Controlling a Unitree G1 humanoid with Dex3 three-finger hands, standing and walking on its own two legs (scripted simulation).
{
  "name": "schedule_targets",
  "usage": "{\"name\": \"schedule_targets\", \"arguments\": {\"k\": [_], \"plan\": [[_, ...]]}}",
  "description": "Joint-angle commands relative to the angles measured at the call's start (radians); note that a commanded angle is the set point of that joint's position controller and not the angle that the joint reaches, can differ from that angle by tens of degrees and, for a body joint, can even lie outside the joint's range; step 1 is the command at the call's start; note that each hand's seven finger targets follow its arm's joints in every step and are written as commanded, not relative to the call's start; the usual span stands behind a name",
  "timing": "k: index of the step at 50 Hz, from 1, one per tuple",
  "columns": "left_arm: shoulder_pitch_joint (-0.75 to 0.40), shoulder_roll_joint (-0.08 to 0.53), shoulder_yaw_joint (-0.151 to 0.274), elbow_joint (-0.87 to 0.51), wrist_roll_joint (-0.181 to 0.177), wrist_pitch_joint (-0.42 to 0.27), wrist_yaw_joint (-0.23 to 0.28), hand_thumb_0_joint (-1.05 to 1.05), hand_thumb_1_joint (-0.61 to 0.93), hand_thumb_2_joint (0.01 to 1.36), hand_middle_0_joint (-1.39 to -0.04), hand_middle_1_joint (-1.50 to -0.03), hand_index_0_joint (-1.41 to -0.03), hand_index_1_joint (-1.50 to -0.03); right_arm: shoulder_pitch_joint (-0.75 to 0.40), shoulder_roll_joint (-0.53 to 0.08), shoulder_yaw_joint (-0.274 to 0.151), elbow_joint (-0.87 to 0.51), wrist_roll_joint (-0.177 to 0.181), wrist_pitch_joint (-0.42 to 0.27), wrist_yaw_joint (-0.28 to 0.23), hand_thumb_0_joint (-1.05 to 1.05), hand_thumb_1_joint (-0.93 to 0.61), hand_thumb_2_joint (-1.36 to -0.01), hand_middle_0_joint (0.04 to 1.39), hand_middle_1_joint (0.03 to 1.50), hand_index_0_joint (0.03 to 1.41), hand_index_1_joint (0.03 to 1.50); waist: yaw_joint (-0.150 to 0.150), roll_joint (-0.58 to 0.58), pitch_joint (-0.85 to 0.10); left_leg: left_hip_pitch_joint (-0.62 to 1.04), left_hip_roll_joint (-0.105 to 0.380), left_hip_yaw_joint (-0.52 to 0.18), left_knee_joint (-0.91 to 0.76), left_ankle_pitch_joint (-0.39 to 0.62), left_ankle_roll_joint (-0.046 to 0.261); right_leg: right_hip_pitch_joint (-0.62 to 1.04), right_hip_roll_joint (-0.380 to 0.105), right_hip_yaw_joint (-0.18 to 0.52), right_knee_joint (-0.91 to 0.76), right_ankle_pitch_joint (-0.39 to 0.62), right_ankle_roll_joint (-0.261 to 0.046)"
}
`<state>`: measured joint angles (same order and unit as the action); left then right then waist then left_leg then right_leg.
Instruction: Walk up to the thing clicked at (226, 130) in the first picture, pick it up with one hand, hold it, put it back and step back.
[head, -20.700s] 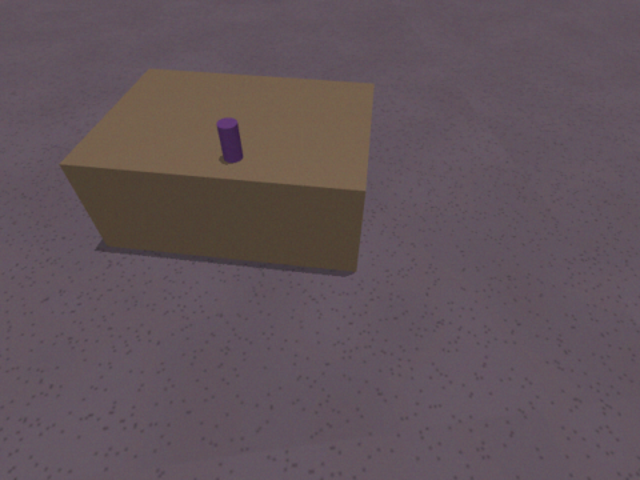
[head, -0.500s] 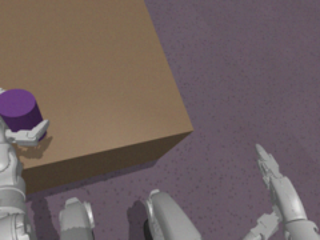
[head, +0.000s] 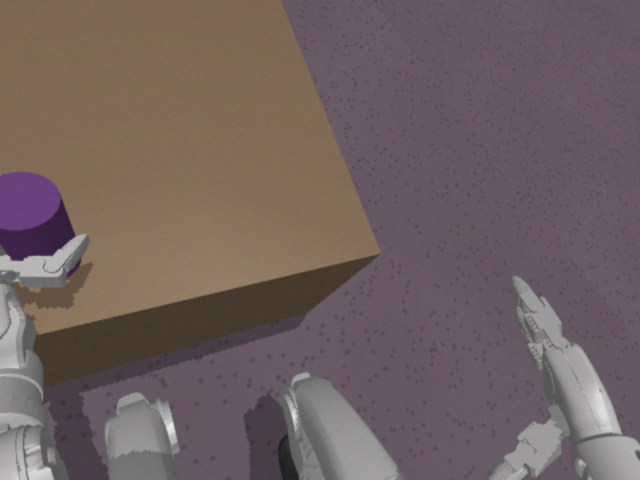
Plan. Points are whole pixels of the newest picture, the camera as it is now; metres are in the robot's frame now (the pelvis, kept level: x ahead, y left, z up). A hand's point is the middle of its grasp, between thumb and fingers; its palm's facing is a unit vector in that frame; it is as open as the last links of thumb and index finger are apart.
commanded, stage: loosen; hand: left
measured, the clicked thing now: (36, 232) +0.47 +0.22 -0.08
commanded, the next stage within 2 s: open in 0.04 s
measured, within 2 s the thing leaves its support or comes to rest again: neither
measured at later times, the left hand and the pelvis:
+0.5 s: hand (32, 228) +0.47 +0.22 -0.07, palm faces +0.22 -0.97 -0.02, open 13.9 cm; pelvis -0.01 +0.01 +0.00, yaw +0 degrees
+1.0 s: hand out of the picture +0.47 +0.31 +0.07, palm faces +0.28 -0.96 -0.06, open 17.3 cm; pelvis +0.00 +0.01 +0.05, yaw +1 degrees
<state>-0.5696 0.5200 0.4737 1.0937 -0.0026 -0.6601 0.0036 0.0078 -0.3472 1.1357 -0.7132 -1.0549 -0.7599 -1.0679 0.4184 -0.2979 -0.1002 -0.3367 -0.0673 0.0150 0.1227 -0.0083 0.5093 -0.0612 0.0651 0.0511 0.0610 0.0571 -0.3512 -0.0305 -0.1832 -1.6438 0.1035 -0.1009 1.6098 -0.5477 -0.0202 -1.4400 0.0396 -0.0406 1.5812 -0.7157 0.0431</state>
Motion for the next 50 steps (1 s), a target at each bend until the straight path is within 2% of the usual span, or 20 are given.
{"name": "schedule_targets", "arguments": {"k": [1,3,5,7,10,13,19,22,25,26,29,30,32,35,39,43,44,48,49,50], "plan": [[-0.359,0.207,0.025,-0.249,-0.017,-0.104,-0.001,0.000,-0.004,0.899,-1.105,-1.099,-1.139,-1.075,0.058,-0.203,-0.168,-0.202,0.012,-0.050,-0.024,0.000,0.520,-0.045,0.051,0.050,0.050,0.050,0.013,0.379,-0.593,0.701,-0.033,-0.007,-0.165,0.292,0.029,0.097,0.033,-0.021,-0.179,0.375,-0.064],[-0.363,0.186,0.036,-0.235,-0.039,-0.108,-0.001,0.000,-0.055,0.739,-1.021,-0.984,-1.051,-0.962,0.068,-0.197,-0.163,-0.199,0.015,-0.049,-0.025,0.000,0.515,-0.047,0.051,0.050,0.050,0.050,0.005,0.360,-0.568,0.659,-0.035,-0.006,-0.166,0.253,0.031,0.109,0.033,-0.015,-0.191,0.353,-0.061],[-0.358,0.191,0.040,-0.241,-0.046,-0.110,-0.002,0.000,-0.155,0.595,-0.927,-0.866,-0.957,-0.844,0.055,-0.196,-0.160,-0.195,0.018,-0.054,-0.023,0.000,0.509,-0.048,0.051,0.050,0.050,0.050,0.019,0.362,-0.577,0.660,-0.038,-0.001,-0.159,0.258,0.032,0.117,0.031,-0.006,-0.191,0.356,-0.060],[-0.359,0.193,0.030,-0.247,-0.031,-0.111,-0.003,0.000,-0.227,0.530,-0.896,-0.814,-0.925,-0.791,0.064,-0.191,-0.162,-0.165,0.015,-0.052,-0.021,0.000,0.510,-0.047,0.051,0.050,0.051,0.050,0.018,0.396,-0.571,0.678,-0.037,-0.002,-0.161,0.270,0.029,0.084,0.033,-0.018,-0.172,0.354,-0.066],[-0.385,0.209,0.012,-0.259,-0.010,-0.111,-0.002,0.000,-0.332,0.419,-0.697,-0.631,-0.716,-0.617,0.052,-0.190,-0.159,-0.163,0.012,-0.055,-0.022,0.000,0.519,-0.049,0.051,0.051,0.051,0.051,0.019,0.410,-0.557,0.675,-0.036,0.000,-0.161,0.247,0.027,0.065,0.034,-0.014,-0.173,0.338,-0.067],[-0.371,0.170,-0.001,-0.205,-0.008,-0.098,0.005,0.000,-0.386,0.313,-0.585,-0.503,-0.601,-0.490,0.039,-0.190,-0.154,-0.177,0.013,-0.051,-0.023,0.000,0.523,-0.049,0.052,0.051,0.051,0.051,0.009,0.379,-0.514,0.655,-0.035,-0.006,-0.180,0.203,0.025,0.055,0.033,-0.024,-0.184,0.303,-0.067],[-0.349,0.147,-0.004,-0.160,-0.002,-0.076,0.007,0.000,-0.409,0.211,-0.441,-0.351,-0.455,-0.338,0.064,-0.199,-0.159,-0.179,0.011,-0.040,-0.024,0.000,0.534,-0.047,0.052,0.051,0.052,0.051,-0.001,0.360,-0.501,0.661,-0.034,-0.011,-0.195,0.184,0.023,0.037,0.033,-0.041,-0.187,0.282,-0.070],[-0.375,0.188,0.014,-0.198,-0.002,-0.084,0.013,0.000,-0.403,0.184,-0.399,-0.302,-0.409,-0.293,0.049,-0.197,-0.163,-0.180,0.017,-0.042,-0.022,0.000,0.532,-0.048,0.052,0.051,0.052,0.051,0.015,0.380,-0.520,0.670,-0.035,-0.013,-0.194,0.204,0.020,0.037,0.033,-0.045,-0.167,0.294,-0.073],[-0.388,0.162,0.002,-0.177,-0.005,-0.087,0.017,0.000,-0.386,0.192,-0.281,-0.254,-0.294,-0.244,0.057,-0.192,-0.159,-0.182,0.015,-0.046,-0.024,0.000,0.534,-0.049,0.052,0.050,0.051,0.050,-0.008,0.347,-0.503,0.637,-0.036,-0.007,-0.180,0.193,0.028,0.047,0.034,-0.036,-0.183,0.298,-0.067],[-0.380,0.168,0.019,-0.167,-0.005,-0.089,0.021,0.000,-0.390,0.185,-0.266,-0.242,-0.280,-0.230,0.046,-0.205,-0.165,-0.209,0.016,-0.046,-0.026,0.000,0.538,-0.048,0.052,0.050,0.051,0.050,-0.008,0.332,-0.510,0.643,-0.034,-0.014,-0.191,0.186,0.027,0.045,0.034,-0.045,-0.179,0.290,-0.068],[-0.415,0.286,0.067,-0.235,0.000,-0.096,0.011,0.000,-0.362,0.165,-0.222,-0.201,-0.235,-0.189,0.060,-0.209,-0.159,-0.212,0.016,-0.037,-0.031,0.000,0.539,-0.048,0.052,0.050,0.051,0.050,0.023,0.379,-0.561,0.672,-0.037,-0.006,-0.194,0.193,0.022,0.080,0.030,-0.026,-0.188,0.292,-0.067],[-0.423,0.287,0.061,-0.241,0.001,-0.095,0.004,0.000,-0.362,0.156,-0.199,-0.181,-0.212,-0.170,0.070,-0.205,-0.161,-0.218,0.014,-0.033,-0.031,0.000,0.541,-0.048,0.052,0.050,0.051,0.050,0.015,0.403,-0.584,0.695,-0.036,-0.003,-0.187,0.223,0.021,0.087,0.030,-0.023,-0.183,0.314,-0.067],[-0.432,0.378,0.123,-0.306,-0.007,-0.086,-0.001,0.000,-0.390,0.134,-0.181,-0.159,-0.193,-0.149,0.084,-0.213,-0.164,-0.235,0.015,-0.025,-0.033,0.000,0.534,-0.050,0.052,0.050,0.051,0.050,0.042,0.431,-0.639,0.727,-0.039,0.005,-0.189,0.256,0.021,0.137,0.028,-0.011,-0.196,0.341,-0.063],[-0.433,0.414,0.148,-0.383,-0.028,-0.048,-0.024,0.000,-0.421,0.119,-0.148,-0.128,-0.156,-0.122,0.098,-0.209,-0.167,-0.197,0.019,-0.010,-0.038,0.000,0.525,-0.054,0.052,0.051,0.051,0.051,0.075,0.487,-0.649,0.789,-0.040,0.014,-0.208,0.282,0.016,0.169,0.025,0.005,-0.218,0.354,-0.063],[-0.396,0.364,0.097,-0.347,-0.032,0.046,-0.078,0.000,-0.507,0.031,-0.075,-0.044,-0.082,-0.038,0.097,-0.196,-0.151,-0.151,0.027,0.009,-0.053,0.000,0.516,-0.056,0.052,0.051,0.051,0.051,0.078,0.485,-0.551,0.833,-0.034,0.013,-0.291,0.219,0.008,0.175,0.024,-0.003,-0.285,0.298,-0.067],[-0.382,0.347,0.071,-0.308,-0.066,0.134,-0.144,0.000,-0.586,0.000,-0.067,-0.013,-0.079,-0.002,0.070,-0.165,-0.082,-0.105,0.039,0.014,-0.072,0.000,0.526,-0.053,0.052,0.051,0.051,0.051,0.095,0.390,-0.457,0.807,-0.031,0.026,-0.331,0.218,0.020,0.233,0.022,0.003,-0.358,0.317,-0.058],[-0.360,0.313,0.065,-0.269,-0.082,0.153,-0.160,0.000,-0.585,0.000,-0.062,-0.010,-0.078,0.000,0.066,-0.147,-0.050,-0.102,0.043,0.015,-0.074,0.000,0.536,-0.050,0.052,0.051,0.051,0.051,0.099,0.354,-0.428,0.796,-0.031,0.023,-0.344,0.226,0.022,0.247,0.023,-0.006,-0.367,0.325,-0.057],[-0.264,0.253,0.058,-0.160,-0.115,0.198,-0.186,0.000,-0.552,0.046,-0.045,-0.029,-0.048,-0.030,0.040,-0.164,-0.053,-0.070,0.053,0.010,-0.088,0.000,0.593,-0.037,0.053,0.051,0.052,0.051,0.107,0.229,-0.322,0.740,-0.034,0.029,-0.397,0.180,0.032,0.288,0.023,0.003,-0.430,0.294,-0.055],[-0.166,0.429,0.082,-0.072,0.022,0.274,-0.126,0.000,-0.584,0.040,-0.059,-0.046,-0.062,-0.047,0.088,-0.188,-0.081,-0.090,0.061,0.034,-0.090,0.000,0.513,-0.052,0.061,0.051,0.057,0.051,0.164,0.266,-0.378,0.843,-0.041,0.044,-0.435,0.244,0.025,0.381,0.021,0.003,-0.463,0.334,-0.053],[-0.256,0.394,0.062,-0.163,0.003,0.302,-0.092,0.000,-0.592,0.049,-0.067,-0.056,-0.070,-0.057,0.087,-0.167,-0.063,-0.069,0.069,0.051,-0.086,0.000,0.486,-0.061,0.061,0.053,0.057,0.053,0.151,0.265,-0.386,0.867,-0.038,0.045,-0.449,0.264,0.022,0.385,0.025,0.007,-0.474,0.346,-0.051]]}}
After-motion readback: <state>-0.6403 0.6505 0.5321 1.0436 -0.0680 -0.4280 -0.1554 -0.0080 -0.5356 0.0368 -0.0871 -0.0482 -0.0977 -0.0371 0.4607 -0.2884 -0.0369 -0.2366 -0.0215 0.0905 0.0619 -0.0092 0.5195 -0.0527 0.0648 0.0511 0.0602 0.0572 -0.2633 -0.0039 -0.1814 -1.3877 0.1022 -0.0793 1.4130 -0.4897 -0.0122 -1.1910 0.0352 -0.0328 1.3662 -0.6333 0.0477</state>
